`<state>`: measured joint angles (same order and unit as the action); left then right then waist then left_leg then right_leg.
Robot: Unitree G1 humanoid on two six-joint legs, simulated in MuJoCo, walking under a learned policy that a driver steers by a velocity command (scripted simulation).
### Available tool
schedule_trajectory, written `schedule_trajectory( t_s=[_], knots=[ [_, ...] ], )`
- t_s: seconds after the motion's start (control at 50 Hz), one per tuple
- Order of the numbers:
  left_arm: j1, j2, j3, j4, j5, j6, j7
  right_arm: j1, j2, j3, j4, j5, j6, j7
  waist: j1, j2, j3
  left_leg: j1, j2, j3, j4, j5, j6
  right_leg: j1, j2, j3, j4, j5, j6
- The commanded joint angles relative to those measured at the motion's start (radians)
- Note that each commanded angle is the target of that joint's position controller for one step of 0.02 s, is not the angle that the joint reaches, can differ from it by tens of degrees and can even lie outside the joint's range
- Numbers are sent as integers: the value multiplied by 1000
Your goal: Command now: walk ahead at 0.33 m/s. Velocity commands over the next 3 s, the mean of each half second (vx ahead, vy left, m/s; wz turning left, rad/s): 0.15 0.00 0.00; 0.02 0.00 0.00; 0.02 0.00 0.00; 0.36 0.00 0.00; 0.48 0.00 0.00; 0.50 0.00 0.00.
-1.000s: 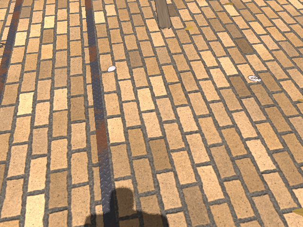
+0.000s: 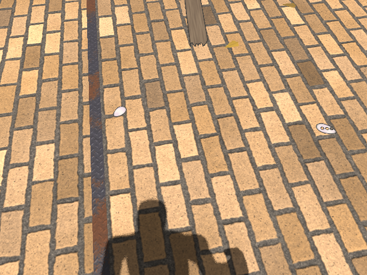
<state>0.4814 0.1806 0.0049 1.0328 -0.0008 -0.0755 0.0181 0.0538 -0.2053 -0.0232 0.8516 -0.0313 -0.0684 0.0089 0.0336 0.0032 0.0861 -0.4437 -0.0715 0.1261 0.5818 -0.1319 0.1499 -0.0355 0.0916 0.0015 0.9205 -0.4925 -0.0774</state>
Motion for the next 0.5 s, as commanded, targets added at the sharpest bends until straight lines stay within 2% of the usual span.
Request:
schedule_trajectory(
  t_s=[0.02, 0.04, 0.06, 0.08, 0.12, 0.16, 0.2, 0.26, 0.32, 0.36, 0.38, 0.4, 0.42, 0.44, 0.46, 0.48, 0.5],
  knots=[
    [25, 127, 31, -75, 13, -4, 3, 247, -158, -50, 53, 39, 0, -4, -69, 30, -172, 506, 436, -571, -258, 362, 242, -501, -63, 79, 482, 87, 0],
    [-22, 125, 33, -82, 24, -3, 0, 201, -99, -35, 50, 33, -7, 1, -51, -14, -95, 390, 391, -482, -297, 428, 206, -479, -89, 63, 429, 118, 0],
    [-37, 119, 37, -80, 31, 8, -4, 201, -66, -24, 62, 28, -16, -2, -27, -22, -66, 317, 352, -399, -314, 514, 171, -440, -110, 64, 381, 130, 8],
    [-17, 92, 32, -74, 38, 23, -11, 213, -41, -13, 83, 29, -19, -8, -2, -6, -62, 251, 320, -324, -337, 566, 144, -381, -120, 56, 325, 136, 20],
    [-6, 48, 27, -65, 35, 44, -16, 252, -48, -6, 113, 22, -33, -7, 18, 7, -79, 200, 292, -238, -338, 721, 122, -316, -111, 32, 243, 157, 36],
    [-26, 43, 26, -66, 28, 57, -14, 258, -80, -5, 127, 14, -37, -7, 34, 33, -90, 178, 265, -173, -335, 778, 107, -308, -109, 10, 154, 198, 45],
    [-87, 45, 23, -74, 26, 64, -9, 265, -85, 3, 139, 12, -30, -8, 28, 61, -88, 187, 233, -132, -326, 758, 72, -316, -115, -12, 20, 247, 51],
    [-173, 48, 17, -79, 19, 73, -1, 317, -88, 9, 162, 13, -13, -13, -11, 93, -102, 222, 227, -130, -316, 638, 38, -300, -113, -35, -104, 299, 55],
    [-226, 55, 13, -75, 17, 79, 9, 346, -82, 14, 179, 5, 4, -21, -38, 92, -83, 227, 251, -173, -309, 434, 51, -276, -114, -35, -189, 267, 56],
    [-238, 52, 9, -65, 17, 77, 15, 346, -73, 19, 185, 2, 13, -29, -44, 86, -58, 221, 268, -213, -290, 313, 64, -243, -112, -33, -274, 219, 48],
    [-225, 44, 6, -54, 17, 74, 19, 333, -69, 21, 185, 6, 16, -33, -33, 74, -48, 213, 266, -225, -268, 256, 57, -203, -109, -35, -359, 229, 41],
    [-202, 36, 2, -40, 18, 67, 23, 324, -64, 24, 186, 12, 18, -37, -15, 50, -40, 191, 254, -229, -240, 200, 31, -134, -115, -26, -489, 304, 35],
    [-167, 63, 5, -24, 21, 57, 28, 345, -52, 27, 189, 11, 15, -39, -16, 13, -52, 159, 234, -236, -218, 138, -6, -48, -173, 42, -550, 406, 31],
    [-122, 107, 9, -14, 30, 44, 32, 375, -38, 28, 181, 14, 12, -39, -39, -52, -79, 127, 185, -201, -162, 31, -39, 24, -286, 150, -553, 631, 14],
    [-179, 113, 6, -1, 11, 45, 29, 477, 41, 42, 216, 36, 22, -37, -102, -165, -74, 178, 111, -145, -207, -145, -63, -59, -326, 178, -540, 706, -65],
    [-202, 53, -5, -4, 10, 44, 19, 446, 1, 36, 234, 26, 32, -43, -79, -124, -53, 256, 112, -149, -229, -129, -76, -133, -300, 170, -557, 611, -57],
    [-216, 36, -8, -3, 8, 42, 14, 405, -25, 27, 232, 23, 37, -44, -69, -95, -20, 270, 115, -167, -238, -72, -77, -165, -247, 132, -560, 534, -26]
  ],
)
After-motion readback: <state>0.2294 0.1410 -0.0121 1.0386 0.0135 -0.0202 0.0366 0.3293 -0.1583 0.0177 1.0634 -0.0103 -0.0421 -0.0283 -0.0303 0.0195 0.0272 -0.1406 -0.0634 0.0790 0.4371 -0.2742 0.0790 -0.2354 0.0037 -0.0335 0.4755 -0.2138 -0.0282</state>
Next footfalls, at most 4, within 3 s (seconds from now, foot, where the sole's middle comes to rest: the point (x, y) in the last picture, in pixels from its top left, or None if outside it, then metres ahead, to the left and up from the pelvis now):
0.42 right None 0.20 -0.12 -0.75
2.12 right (228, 249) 0.53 -0.10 -0.75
2.68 left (180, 173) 0.84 0.08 -0.75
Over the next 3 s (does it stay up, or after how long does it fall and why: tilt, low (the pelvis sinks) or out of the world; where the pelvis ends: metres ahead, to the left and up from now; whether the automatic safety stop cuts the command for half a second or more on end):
stays up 0.84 0.02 0.03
